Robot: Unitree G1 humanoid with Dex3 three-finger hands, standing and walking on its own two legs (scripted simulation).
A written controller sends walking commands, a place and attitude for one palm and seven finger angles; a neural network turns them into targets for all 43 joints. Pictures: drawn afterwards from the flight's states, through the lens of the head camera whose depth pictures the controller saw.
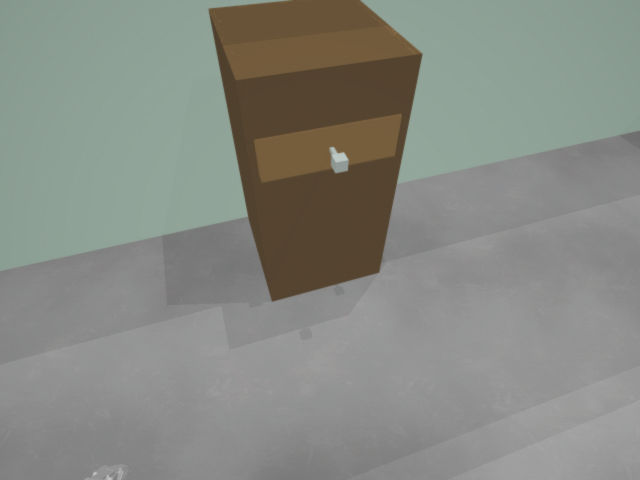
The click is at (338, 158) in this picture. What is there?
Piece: drawer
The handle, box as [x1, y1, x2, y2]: [329, 147, 348, 172]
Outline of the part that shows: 330,147 329,150 331,153 331,165 334,171 339,172 347,170 348,160 344,153 337,153 333,147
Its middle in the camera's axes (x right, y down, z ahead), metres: +0.04 -0.21 +0.99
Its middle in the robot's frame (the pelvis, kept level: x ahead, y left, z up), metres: +0.87 +0.01 -0.13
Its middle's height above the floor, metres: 0.64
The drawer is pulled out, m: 0.00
